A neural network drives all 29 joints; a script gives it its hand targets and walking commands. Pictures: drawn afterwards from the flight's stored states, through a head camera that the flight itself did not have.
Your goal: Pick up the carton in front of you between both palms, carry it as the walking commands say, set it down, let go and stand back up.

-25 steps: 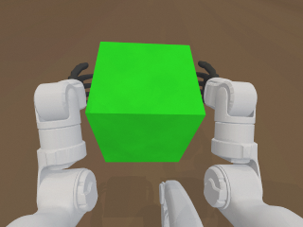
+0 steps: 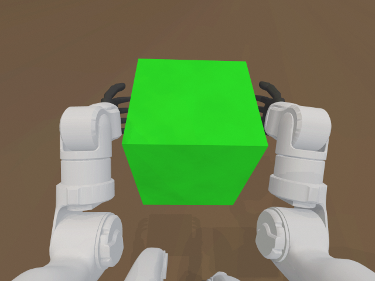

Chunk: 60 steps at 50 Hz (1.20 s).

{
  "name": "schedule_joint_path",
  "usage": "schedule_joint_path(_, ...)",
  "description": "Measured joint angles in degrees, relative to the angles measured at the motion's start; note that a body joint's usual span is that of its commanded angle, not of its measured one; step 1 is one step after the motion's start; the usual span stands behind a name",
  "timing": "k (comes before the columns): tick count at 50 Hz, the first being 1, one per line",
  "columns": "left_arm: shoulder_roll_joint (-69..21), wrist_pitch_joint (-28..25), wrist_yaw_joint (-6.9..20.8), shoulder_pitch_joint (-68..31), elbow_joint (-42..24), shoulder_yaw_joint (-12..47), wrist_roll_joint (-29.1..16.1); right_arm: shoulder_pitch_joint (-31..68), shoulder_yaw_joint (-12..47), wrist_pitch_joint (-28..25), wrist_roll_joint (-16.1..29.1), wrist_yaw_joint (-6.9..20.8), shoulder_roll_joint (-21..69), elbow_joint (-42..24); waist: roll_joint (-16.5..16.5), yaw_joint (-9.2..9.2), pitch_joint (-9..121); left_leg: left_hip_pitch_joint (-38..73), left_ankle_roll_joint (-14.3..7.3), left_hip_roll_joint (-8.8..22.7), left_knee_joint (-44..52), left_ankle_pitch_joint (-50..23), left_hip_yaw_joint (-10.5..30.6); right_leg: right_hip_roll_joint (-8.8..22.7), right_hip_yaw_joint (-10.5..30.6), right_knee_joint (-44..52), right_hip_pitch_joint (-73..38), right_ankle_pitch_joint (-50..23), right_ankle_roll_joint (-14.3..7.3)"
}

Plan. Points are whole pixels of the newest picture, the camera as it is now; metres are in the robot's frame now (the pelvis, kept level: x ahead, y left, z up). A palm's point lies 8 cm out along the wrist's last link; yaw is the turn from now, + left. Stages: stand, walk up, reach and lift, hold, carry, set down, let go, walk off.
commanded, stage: carry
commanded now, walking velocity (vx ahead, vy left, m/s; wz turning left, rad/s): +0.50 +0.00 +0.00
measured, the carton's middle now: (190, 139) +0.39 +0.02 +0.08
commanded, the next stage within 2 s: none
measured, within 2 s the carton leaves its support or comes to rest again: neither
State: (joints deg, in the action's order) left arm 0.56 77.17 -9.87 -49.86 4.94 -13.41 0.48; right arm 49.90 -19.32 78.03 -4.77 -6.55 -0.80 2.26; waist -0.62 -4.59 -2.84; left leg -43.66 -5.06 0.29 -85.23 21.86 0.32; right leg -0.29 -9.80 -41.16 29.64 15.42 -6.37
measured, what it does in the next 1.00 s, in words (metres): climbs: left foot, then right foot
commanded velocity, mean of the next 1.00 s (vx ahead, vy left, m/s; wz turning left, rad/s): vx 0.50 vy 0.00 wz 0.00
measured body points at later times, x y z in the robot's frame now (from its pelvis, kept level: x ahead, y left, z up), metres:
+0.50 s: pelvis +0.29 +0.05 +0.03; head +0.30 +0.07 +0.48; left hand +0.67 +0.18 +0.14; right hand +0.65 -0.12 +0.15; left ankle +0.35 +0.12 -0.71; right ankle +0.21 -0.07 -0.62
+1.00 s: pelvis +0.58 -0.01 +0.03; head +0.58 -0.02 +0.48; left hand +0.87 +0.14 +0.10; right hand +0.87 -0.17 +0.10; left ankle +0.50 +0.12 -0.63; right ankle +0.60 -0.09 -0.71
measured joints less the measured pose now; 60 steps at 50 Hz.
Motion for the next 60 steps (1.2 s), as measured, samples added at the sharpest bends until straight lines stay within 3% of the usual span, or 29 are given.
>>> schedule_joint_path(4, -0.89, -0.04, 0.61, -1.23, -1.22, -2.02, 1.84, 1.60, 0.71, -0.62, 0.20, -0.20, -0.43, 0.28, -0.57, 1.23, 2.46, -4.37, 1.61, 2.64, 11.34, -3.53, -1.51, -0.30, 1.00, 5.27, -5.25, 0.90, 0.74)
schedule_joint_path(9, -0.98, 0.52, 1.98, -0.87, 3.48, -2.30, 3.86, 2.06, 1.75, -0.47, -0.02, -0.32, -1.27, 6.53, -1.01, 2.22, 7.07, -2.52, 3.30, 4.45, 28.70, -11.79, -2.31, -0.48, 2.43, 11.23, -13.38, 3.22, 2.38)
schedule_joint_path(14, -0.67, 0.83, 2.42, 0.15, 7.71, -1.10, 4.19, 1.68, 2.79, -0.67, 0.68, -0.23, -2.39, 12.10, -0.91, 2.91, 10.01, 5.63, 2.46, 3.46, 46.01, -16.63, -5.09, -0.16, 3.42, 14.71, -21.95, 7.47, 4.56)
schedule_joint_path(17, 0.35, 1.13, 2.51, 0.06, 9.07, -0.98, 3.82, 2.69, 3.55, -1.52, 0.87, -0.20, -2.49, 15.36, -0.53, 3.74, 10.48, 13.69, 1.36, 1.38, 55.83, -18.67, -7.53, 0.97, 3.54, 9.71, -24.28, 12.42, 6.02)
schedule_joint_path(19, 1.51, 0.38, 2.69, 0.27, 10.26, -1.31, 3.34, 2.43, 4.10, -3.21, 0.36, -0.21, -1.44, 16.98, 1.04, 5.20, 9.89, 13.74, 0.49, 0.33, 52.14, -16.56, -8.27, 2.24, 5.12, -3.79, -19.66, 13.29, 6.71)
schedule_joint_path(21, 1.75, -0.22, 2.77, 1.33, 11.44, -1.87, 3.20, 0.81, 4.46, -4.11, -0.29, -0.25, -0.29, 17.66, 0.94, 5.86, 8.67, 15.02, 0.07, 0.36, 51.30, -13.09, -8.11, 0.60, 7.83, -18.33, -12.49, 12.54, 6.38)
schedule_joint_path(24, 1.03, -0.51, 2.74, 3.31, 11.29, -1.23, 3.70, -3.29, 4.65, -4.39, -0.07, -0.27, 0.61, 15.43, 0.91, 5.89, 6.83, 18.65, 0.41, 0.26, 55.29, -12.65, -7.71, 0.79, 7.94, -25.34, -3.22, 7.28, 5.98)
schedule_joint_path(33, -1.74, -4.62, 2.41, 10.02, 2.09, 0.44, 3.78, -11.35, 3.05, -7.76, -0.61, -0.38, 3.87, 3.81, 1.89, 4.32, 3.77, 29.96, 1.00, -0.50, 67.42, -11.82, -7.00, 5.65, 6.65, -6.70, 9.04, -3.61, 8.74)
schedule_joint_path(40, -5.08, -6.55, 2.65, 20.71, -8.17, 1.16, 4.19, -21.39, 4.52, -9.67, -2.69, 0.78, 7.98, -5.97, 1.82, 3.53, 6.56, 40.03, 3.70, 0.08, 70.10, -4.86, -6.72, 3.57, 2.71, 12.47, 2.35, -13.03, 7.53)
schedule_joint_path(42, -6.28, -6.87, 3.11, 23.59, -10.44, 1.46, 4.80, -24.67, 5.19, -9.79, -3.19, 1.11, 8.82, -8.75, 1.35, 4.03, 7.77, 41.35, 4.70, 0.60, 65.70, -0.27, -6.61, 2.45, 0.26, 18.76, -2.64, -15.31, 6.44)
schedule_joint_path(44, -8.33, -8.40, 3.42, 26.25, -10.98, 2.29, 6.19, -27.79, 5.86, -10.10, -2.92, 1.51, 8.12, -10.54, -0.86, 4.28, 8.94, 37.27, 5.18, 2.85, 52.20, 2.62, -6.39, 1.28, -1.25, 16.87, -4.47, -11.03, 2.83)
schedule_joint_path(45, -9.27, -8.97, 3.50, 27.62, -11.01, 2.80, 6.99, -29.25, 5.97, -10.19, -2.61, 1.74, 7.73, -10.89, -1.35, 4.24, 9.07, 33.45, 5.31, 2.97, 42.96, 3.17, -5.10, 1.24, -1.56, 14.96, -4.64, -8.85, 2.16)
schedule_joint_path(47, -10.51, -9.16, 3.58, 31.18, -12.22, 3.68, 8.02, -32.14, 6.42, -10.11, -2.07, 2.02, 7.68, -11.48, -0.90, 4.53, 9.09, 25.73, 4.97, 1.96, 28.39, 3.92, -3.61, 1.80, -1.45, 14.58, -6.58, -6.66, 2.47)
schedule_joint_path(49, -9.44, -8.71, 3.86, 34.79, -14.32, 5.43, 7.63, -34.63, 7.62, -10.09, -2.23, 1.97, 8.53, -12.43, -0.54, 4.91, 8.95, 19.76, 4.94, 2.30, 24.06, 1.41, -3.81, 1.96, -1.13, 16.73, -9.71, -5.94, 2.96)
schedule_joint_path(55, -8.25, -8.33, 4.55, 40.61, -20.93, 7.03, 6.12, -39.78, 12.41, -9.77, -2.22, 1.42, 8.57, -18.31, -0.48, 4.12, 9.83, 9.86, 7.01, 5.40, 37.34, -8.63, -4.66, 1.57, -0.13, 24.53, -19.66, -4.19, 3.65)
schedule_joint_path(60, -8.12, -7.43, 4.69, 41.57, -23.06, 7.67, 5.98, -40.53, 13.11, -8.41, -2.36, 1.39, 8.47, -20.73, -0.33, 3.97, 12.12, 8.79, 6.51, 5.62, 49.73, -17.22, -6.79, 1.80, 0.08, 27.71, -27.77, -0.15, 5.45)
